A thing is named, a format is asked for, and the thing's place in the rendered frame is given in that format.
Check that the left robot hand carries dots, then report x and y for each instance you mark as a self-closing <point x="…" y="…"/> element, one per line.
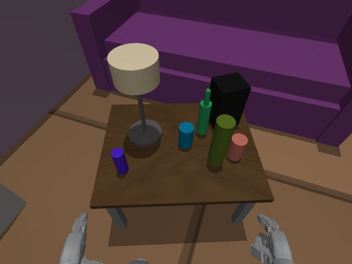
<point x="74" y="246"/>

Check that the right robot hand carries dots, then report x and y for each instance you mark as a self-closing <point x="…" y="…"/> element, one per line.
<point x="266" y="249"/>

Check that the desk lamp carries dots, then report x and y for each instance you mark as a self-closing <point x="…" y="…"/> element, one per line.
<point x="135" y="70"/>

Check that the coffee table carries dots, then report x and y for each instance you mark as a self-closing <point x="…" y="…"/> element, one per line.
<point x="165" y="174"/>

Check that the sofa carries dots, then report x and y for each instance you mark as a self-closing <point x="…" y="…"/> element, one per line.
<point x="295" y="54"/>

